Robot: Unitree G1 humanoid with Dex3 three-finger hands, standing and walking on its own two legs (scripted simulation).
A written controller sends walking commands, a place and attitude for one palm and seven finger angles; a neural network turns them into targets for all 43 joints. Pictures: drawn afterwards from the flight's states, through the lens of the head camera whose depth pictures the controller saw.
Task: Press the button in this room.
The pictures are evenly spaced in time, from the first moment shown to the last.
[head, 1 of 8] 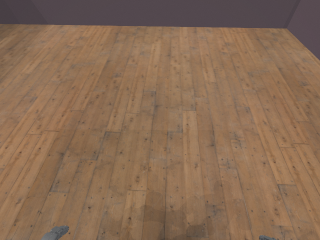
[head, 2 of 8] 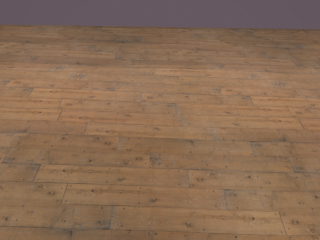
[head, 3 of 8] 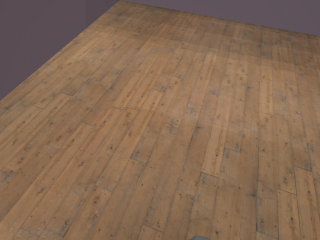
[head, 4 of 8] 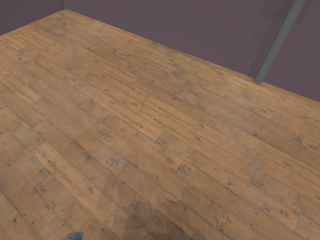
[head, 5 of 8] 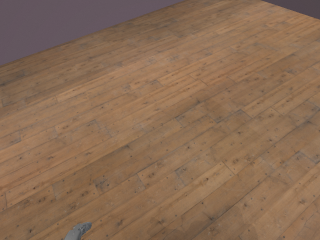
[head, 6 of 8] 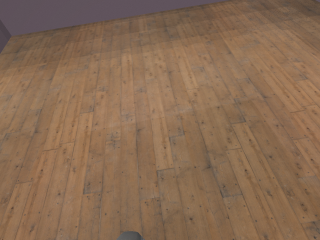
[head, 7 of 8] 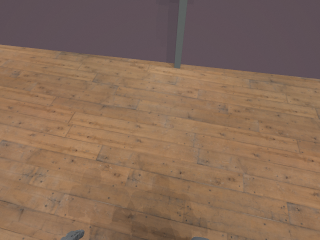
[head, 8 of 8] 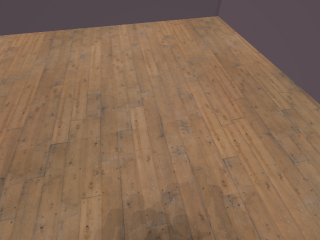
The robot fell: no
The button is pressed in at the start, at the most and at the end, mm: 0 0 0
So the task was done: no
